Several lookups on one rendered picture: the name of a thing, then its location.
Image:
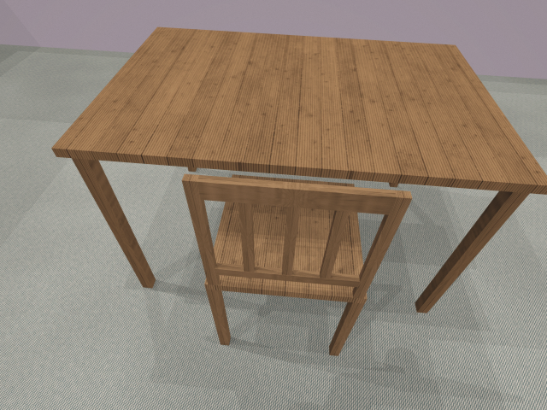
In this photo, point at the table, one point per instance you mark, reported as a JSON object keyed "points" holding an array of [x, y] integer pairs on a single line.
{"points": [[339, 108]]}

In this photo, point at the chair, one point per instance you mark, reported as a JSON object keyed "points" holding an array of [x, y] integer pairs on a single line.
{"points": [[291, 237]]}

